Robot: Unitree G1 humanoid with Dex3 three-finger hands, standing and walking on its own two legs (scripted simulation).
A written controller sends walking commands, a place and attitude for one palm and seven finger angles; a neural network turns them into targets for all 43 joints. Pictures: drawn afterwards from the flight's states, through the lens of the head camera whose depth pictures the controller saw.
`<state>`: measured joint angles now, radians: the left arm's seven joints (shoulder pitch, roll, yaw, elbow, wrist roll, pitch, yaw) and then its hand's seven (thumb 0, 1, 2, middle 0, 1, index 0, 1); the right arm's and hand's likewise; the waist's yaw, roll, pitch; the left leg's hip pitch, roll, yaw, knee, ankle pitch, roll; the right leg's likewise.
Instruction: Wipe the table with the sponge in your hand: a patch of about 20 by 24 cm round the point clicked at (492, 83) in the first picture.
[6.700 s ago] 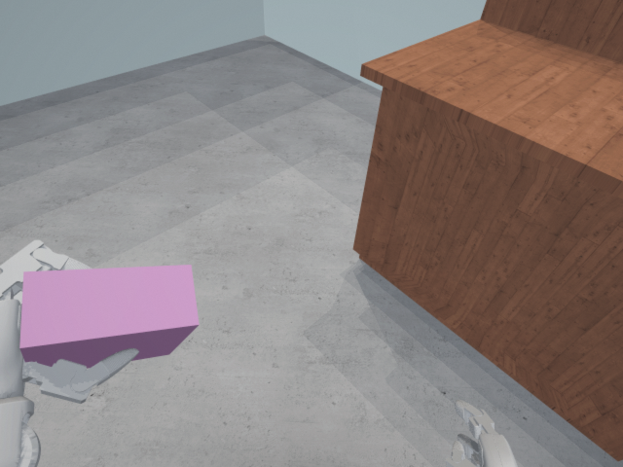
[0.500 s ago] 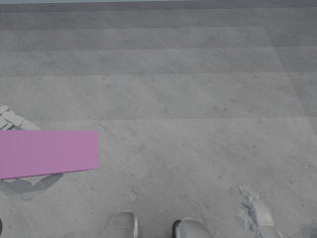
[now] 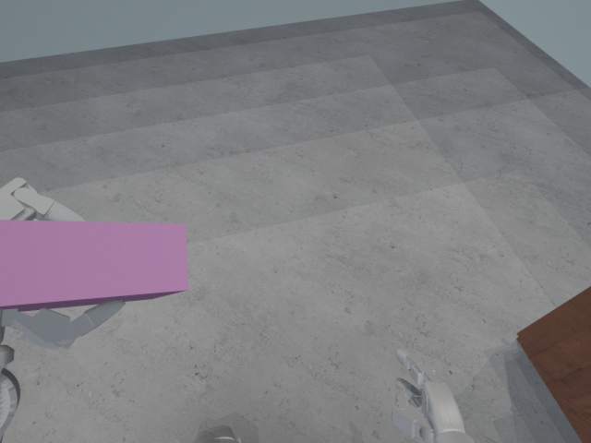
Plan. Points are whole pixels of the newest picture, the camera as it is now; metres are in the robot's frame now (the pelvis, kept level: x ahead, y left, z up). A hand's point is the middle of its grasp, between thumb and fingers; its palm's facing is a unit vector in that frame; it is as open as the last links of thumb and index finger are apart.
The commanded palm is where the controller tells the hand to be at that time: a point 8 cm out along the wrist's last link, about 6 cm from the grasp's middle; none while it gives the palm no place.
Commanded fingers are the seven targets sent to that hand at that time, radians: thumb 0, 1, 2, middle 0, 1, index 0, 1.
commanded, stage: turn to face it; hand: left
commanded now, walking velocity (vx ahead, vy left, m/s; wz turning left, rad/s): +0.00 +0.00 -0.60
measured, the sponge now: (121, 268) +0.25 +0.20 +0.16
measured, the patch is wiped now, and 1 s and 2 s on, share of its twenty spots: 0.00 0.00 0.00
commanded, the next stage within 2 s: none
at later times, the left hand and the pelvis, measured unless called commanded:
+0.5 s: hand (157, 306) +0.20 +0.14 +0.19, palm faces +0.15 -0.89 -0.42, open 10.1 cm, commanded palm +0.16 +0.20 +0.19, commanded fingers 0.00 0.10 1.30 -1.20 -1.60 -1.20 -1.60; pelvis -0.07 -0.03 +0.01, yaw -16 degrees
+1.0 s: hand (343, 393) +0.15 -0.01 +0.18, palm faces -0.24 -0.80 -0.55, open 10.1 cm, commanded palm +0.12 +0.09 +0.19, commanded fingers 0.00 0.10 1.30 -1.20 -1.60 -1.20 -1.60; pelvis -0.17 -0.05 +0.00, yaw -35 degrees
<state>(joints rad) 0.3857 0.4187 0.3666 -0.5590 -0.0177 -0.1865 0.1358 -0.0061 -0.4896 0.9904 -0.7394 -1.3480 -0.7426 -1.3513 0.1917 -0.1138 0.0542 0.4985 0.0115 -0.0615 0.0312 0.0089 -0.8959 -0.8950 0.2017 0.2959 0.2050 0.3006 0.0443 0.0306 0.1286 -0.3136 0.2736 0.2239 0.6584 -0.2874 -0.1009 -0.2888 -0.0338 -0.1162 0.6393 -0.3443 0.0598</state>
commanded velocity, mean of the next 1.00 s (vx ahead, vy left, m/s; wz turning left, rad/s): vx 0.00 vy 0.00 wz -0.60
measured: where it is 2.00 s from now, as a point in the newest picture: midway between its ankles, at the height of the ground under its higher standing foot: outside the picture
